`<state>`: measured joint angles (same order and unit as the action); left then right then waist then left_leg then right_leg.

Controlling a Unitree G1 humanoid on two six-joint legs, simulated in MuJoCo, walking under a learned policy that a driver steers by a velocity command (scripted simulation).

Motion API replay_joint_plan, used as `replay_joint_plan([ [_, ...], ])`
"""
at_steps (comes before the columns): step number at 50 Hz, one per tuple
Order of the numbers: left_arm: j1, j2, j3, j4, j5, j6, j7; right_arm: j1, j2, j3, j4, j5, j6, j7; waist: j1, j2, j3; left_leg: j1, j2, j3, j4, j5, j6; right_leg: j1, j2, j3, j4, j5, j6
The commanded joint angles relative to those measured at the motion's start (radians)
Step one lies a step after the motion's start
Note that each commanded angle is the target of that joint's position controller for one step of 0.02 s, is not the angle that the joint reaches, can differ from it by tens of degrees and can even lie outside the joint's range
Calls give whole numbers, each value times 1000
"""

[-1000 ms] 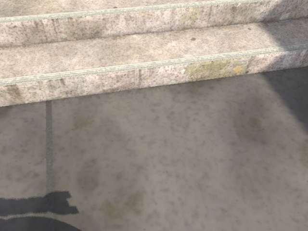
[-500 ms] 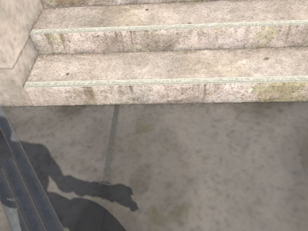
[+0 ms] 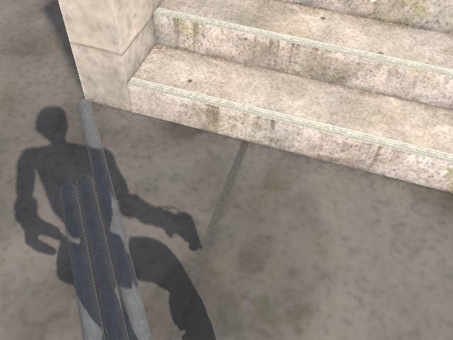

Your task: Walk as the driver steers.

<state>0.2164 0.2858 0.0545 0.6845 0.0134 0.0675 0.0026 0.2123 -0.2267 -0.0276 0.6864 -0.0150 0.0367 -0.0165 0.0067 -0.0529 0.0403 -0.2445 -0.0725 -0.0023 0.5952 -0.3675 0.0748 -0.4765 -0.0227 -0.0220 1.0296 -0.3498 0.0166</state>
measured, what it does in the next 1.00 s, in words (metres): goes down: right foot 0.06 m lower, then left foot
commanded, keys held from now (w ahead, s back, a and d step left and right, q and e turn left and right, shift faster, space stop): w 1.00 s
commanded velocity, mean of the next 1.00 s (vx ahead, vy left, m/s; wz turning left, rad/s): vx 0.40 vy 0.00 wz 0.06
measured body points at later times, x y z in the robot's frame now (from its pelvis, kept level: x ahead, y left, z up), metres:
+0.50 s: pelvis +0.11 -0.08 -0.05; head +0.10 -0.12 +0.40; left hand +0.17 +0.18 -0.16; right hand +0.14 -0.36 -0.19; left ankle +0.02 +0.06 -0.66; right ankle +0.07 -0.17 -0.78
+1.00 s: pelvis +0.37 -0.06 -0.05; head +0.40 -0.06 +0.40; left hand +0.39 +0.19 -0.19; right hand +0.47 -0.32 -0.18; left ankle +0.42 -0.01 -0.78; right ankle +0.27 -0.19 -0.69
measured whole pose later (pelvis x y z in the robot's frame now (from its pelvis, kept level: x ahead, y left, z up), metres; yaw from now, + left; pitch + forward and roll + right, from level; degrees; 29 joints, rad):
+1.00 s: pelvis +0.37 -0.06 -0.05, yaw +0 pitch +0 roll +0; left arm 0.34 0.22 0.04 0.93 0.03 -0.06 -0.01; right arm 0.20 -0.24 -0.04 0.90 -0.02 -0.07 0.00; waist 0.02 -0.02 0.06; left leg -0.28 -0.08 0.09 0.44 -0.17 0.11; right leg -0.36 -0.01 0.01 1.16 -0.33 -0.08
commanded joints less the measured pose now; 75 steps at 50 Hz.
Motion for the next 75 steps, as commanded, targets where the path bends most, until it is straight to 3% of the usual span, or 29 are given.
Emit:
replay_joint_plan([
  [1, 2, 76, 22, -46, 7, -7, -20, 77, -134, -37, -3, -6, -31, -3, -27, 128, -74, 241, 244, -268, -282, 366, 166, -112, -9, 29, -63, 57, 2],
  [4, -72, 80, 26, -53, 11, -14, -34, 110, -147, -45, 31, -12, -50, 5, -56, 124, -23, 253, 262, -319, -370, 101, 186, -136, -20, 52, -170, 116, 8],
  [16, -88, 64, 19, -17, -17, -52, -41, 132, -196, -72, 100, -40, -90, 0, -64, 97, 29, 3, 237, -274, -236, -94, 163, 164, -65, 66, -532, 169, -4],
  [19, 179, 84, 32, 114, 2, -72, -32, 136, -163, -62, 117, -54, -79, -2, 39, -36, -53, -106, 120, -161, 134, -182, 120, 481, 5, -40, -671, 179, -5],
  [20, 318, 113, 38, 159, 26, -88, -29, 129, -90, -46, 122, -49, -78, 3, 96, -173, -84, -257, 23, -45, 508, -242, 92, 616, -111, 128, -686, 40, -23],
  [21, 364, 107, 13, 156, 32, -95, -32, 105, -2, -20, 97, -49, -81, 6, 66, -173, -32, -493, 23, -40, 861, -312, 85, 602, -245, 330, -587, 62, 0],
  [22, 352, 243, 50, 156, 12, -85, -22, 189, -69, -36, 63, -17, -99, 18, 18, -292, -68, -665, -2, -23, 854, -211, 56, 610, -406, 737, -831, -270, -150],
  [23, 232, 182, 46, 129, 1, -92, -22, 65, -125, -41, 60, -29, -95, 18, 10, -149, 82, -773, 101, -8, 908, -89, 33, 513, -413, 753, -924, -505, -205],
  [25, 121, 82, 15, 105, 12, -121, -16, 4, -128, -42, 97, -27, -99, 44, -2, -11, 127, -657, 158, -39, 772, 133, -3, 394, -242, 452, -890, -122, -155],
  [28, 202, 63, 9, 166, 0, -157, -8, -10, -102, -34, 96, -39, -77, 60, -17, -53, 78, -566, 165, 2, 652, 211, -48, 398, -180, 289, -871, 375, -158],
  [30, 250, 40, 2, 191, -6, -165, -11, -68, -100, -30, 80, -24, -74, 61, -7, -45, 65, -548, 149, 37, 516, 251, -58, 422, -146, 202, -872, 572, -164],
  [34, 316, 13, -9, 234, -8, -159, -3, -244, -29, 4, 31, -10, -69, 64, 40, -43, 79, -451, 108, 97, 181, 329, -50, 446, -117, 133, -906, 650, -156],
  [37, 328, 37, -7, 259, -6, -161, 9, -295, -44, 7, 15, -6, -73, 56, 34, -22, 81, -378, 88, 96, 34, 333, -12, 531, -163, 129, -912, 741, -163],
  [41, 294, 71, -2, 277, 10, -152, 19, -55, -108, -20, 97, -5, -89, 24, -80, -35, -77, -47, -5, 103, -58, 212, 61, 609, -168, 91, -582, 1166, -139],
  [42, 280, 79, -1, 277, 6, -147, 16, 98, -133, -33, 143, -11, -99, 12, -150, -18, -156, 173, 19, 81, -116, 242, 88, 515, -143, 66, -383, 1074, -130],
  [43, 289, 39, -13, 246, 0, -147, 10, 253, -206, -53, 165, -39, -105, -2, -189, 79, -281, 424, 240, -160, -114, 96, 142, 316, -95, 38, -91, 715, -125],
  [44, 407, -61, -28, 238, -30, -140, -1, 244, -261, -68, 169, -49, -102, 5, -99, 298, -357, 617, 510, -677, -224, 65, 297, -48, 108, 7, 279, -158, -87],
  [45, 318, 59, 2, 243, 6, -137, 3, 188, -199, -61, 169, -1, -94, 18, -107, 116, -270, 508, 452, -708, -298, -3, 270, -127, 66, 104, 324, -124, -111],
  [46, 235, 51, 5, 211, 5, -143, -3, 84, -155, -48, 163, 8, -96, 20, -58, 110, -115, 347, 420, -529, -332, 23, 239, -146, 18, 99, 282, -22, -114],
  [48, 187, 25, 2, 208, 14, -138, -12, 29, -94, -33, 171, 1, -115, 22, -8, 76, -15, 146, 330, -345, -390, 209, 188, -74, -35, 85, 190, 41, -104],
  [53, 125, -9, -4, 191, 29, -98, -37, 103, -104, -32, 235, 12, -147, 17, 34, 96, 19, 54, 260, -171, -484, 334, 166, -68, -80, 35, 33, 126, -48],
  [64, -251, -13, -21, 82, 6, -110, -42, 282, -101, -21, 318, -6, -144, 1, -64, 105, 70, 307, 270, 24, -464, 616, 95, -148, -25, -38, -407, 357, -82],
  [67, -217, 3, -13, 86, 15, -116, -37, 252, -123, -24, 323, -10, -141, -14, -26, 119, 39, 386, 293, 75, -336, 955, 77, -50, 35, -83, -462, 241, -138],
  [69, -41, 32, 5, 139, 19, -123, -29, 235, -153, -32, 323, -16, -130, -18, 49, 140, -64, 406, 289, 111, -69, 1172, 61, 129, 103, -112, -501, 156, -184],
  [70, 110, 64, 23, 186, 31, -129, -26, 223, -161, -32, 314, -11, -125, -17, 116, 126, -138, 294, 272, 140, 143, 1061, 40, 338, 92, -69, -556, 179, -220],
  [71, 256, 169, 56, 208, 51, -128, -14, 215, -120, -18, 264, 8, -130, -10, 156, 11, -250, 6, 212, 175, 485, 712, 6, 621, -131, 240, -570, 89, -313],
  [72, 226, 211, 73, 202, 25, -115, -16, 237, -89, -20, 236, 18, -142, 7, 97, -195, -331, -339, -15, 91, 806, -118, -30, 810, -344, 770, -716, 125, -453],
  [73, 154, 185, 69, 203, -3, -109, -24, 151, -148, -31, 220, -3, -149, 13, 80, -32, -228, -458, 66, -59, 824, -56, -9, 749, -297, 682, -741, 108, -424],
  [75, 60, 91, 46, 197, -3, -111, -20, 75, -123, -26, 196, 5, -164, 18, 22, 81, -30, -417, 144, -50, 676, 73, -19, 475, -232, 464, -792, 300, -351],
])
Velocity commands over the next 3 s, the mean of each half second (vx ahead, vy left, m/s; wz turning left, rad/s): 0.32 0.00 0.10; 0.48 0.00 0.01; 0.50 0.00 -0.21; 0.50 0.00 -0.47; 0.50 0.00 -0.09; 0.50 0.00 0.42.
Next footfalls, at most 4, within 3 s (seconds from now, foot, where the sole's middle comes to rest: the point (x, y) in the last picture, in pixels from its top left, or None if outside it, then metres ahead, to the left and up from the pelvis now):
0.42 right None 0.11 -0.17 -0.82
0.84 left None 0.46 -0.01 -0.82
1.40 right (279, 260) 0.76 -0.18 -0.82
1.92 left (249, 184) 1.07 -0.08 -0.82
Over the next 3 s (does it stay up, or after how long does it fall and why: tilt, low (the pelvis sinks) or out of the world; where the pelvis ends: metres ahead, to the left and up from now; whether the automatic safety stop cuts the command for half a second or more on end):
stays up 1.32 -0.51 0.10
